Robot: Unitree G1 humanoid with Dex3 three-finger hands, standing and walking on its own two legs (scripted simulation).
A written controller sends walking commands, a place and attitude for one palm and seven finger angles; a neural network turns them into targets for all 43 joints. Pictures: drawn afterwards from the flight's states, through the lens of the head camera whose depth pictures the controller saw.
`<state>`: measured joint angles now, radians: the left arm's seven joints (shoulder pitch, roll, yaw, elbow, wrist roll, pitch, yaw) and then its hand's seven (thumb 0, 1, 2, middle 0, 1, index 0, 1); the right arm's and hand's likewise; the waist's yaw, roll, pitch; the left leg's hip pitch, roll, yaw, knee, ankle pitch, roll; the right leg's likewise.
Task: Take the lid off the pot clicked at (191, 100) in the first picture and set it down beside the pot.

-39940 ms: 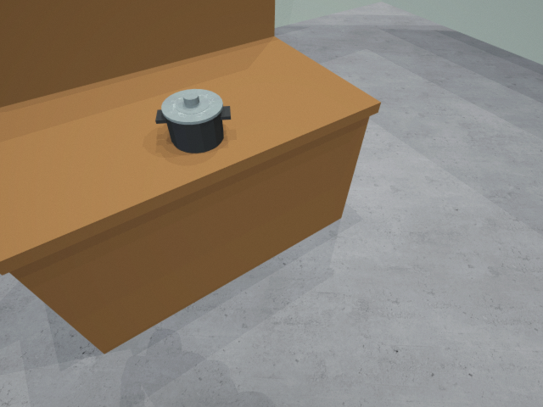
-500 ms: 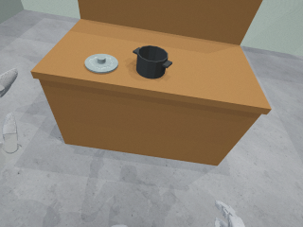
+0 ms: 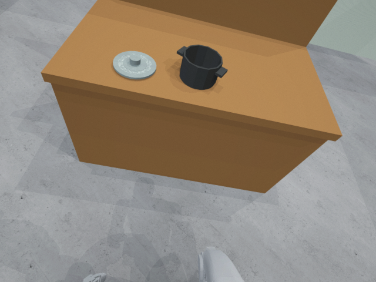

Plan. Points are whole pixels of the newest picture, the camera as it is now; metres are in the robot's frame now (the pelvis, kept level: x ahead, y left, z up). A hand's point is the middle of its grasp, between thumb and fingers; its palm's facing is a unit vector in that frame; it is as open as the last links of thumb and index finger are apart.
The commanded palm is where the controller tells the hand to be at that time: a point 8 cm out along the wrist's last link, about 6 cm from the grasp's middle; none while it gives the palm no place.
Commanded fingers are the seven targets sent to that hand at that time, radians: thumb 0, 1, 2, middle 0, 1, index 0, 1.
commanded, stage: stop stepping back and stand still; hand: left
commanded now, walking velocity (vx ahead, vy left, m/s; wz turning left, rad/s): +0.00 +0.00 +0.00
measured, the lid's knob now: (135, 59) +0.85 +0.20 -0.09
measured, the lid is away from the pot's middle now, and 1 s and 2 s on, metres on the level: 0.25 0.25 0.25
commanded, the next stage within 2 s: let the arm hang, fingers relaxed in 1.28 s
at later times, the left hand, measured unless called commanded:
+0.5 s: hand (134, 229) +0.26 +0.11 -0.17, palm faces -0.03 -0.98 -0.17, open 7.3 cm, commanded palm none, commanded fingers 0.00 0.90 0.90 -0.20 -0.30 -0.20 -0.30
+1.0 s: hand (89, 279) +0.15 +0.20 -0.18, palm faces +0.06 -0.97 -0.23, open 7.4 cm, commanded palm none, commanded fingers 0.00 0.90 0.90 -0.20 -0.30 -0.20 -0.30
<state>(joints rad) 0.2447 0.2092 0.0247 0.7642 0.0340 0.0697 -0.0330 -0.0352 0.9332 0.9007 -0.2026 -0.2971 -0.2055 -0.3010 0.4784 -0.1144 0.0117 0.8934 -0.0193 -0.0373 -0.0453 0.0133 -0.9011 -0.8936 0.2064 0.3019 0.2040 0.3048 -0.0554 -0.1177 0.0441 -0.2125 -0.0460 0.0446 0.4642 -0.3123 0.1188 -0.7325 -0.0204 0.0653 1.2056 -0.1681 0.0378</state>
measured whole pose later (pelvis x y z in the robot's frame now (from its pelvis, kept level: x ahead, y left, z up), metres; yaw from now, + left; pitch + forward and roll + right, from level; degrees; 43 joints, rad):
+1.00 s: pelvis +0.15 +0.01 -0.01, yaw +1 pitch +1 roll +0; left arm 0.28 0.19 0.03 1.04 0.02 0.01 0.03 0.00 0.91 0.90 -0.19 -0.30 -0.20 -0.30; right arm 0.18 -0.12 -0.05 0.96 -0.01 0.01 -0.01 0.00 -0.92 -0.89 0.20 0.30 0.20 0.30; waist 0.01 -0.01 0.05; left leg -0.30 0.02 0.03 0.53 -0.25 -0.01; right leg -0.18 -0.02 0.01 0.52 -0.36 0.02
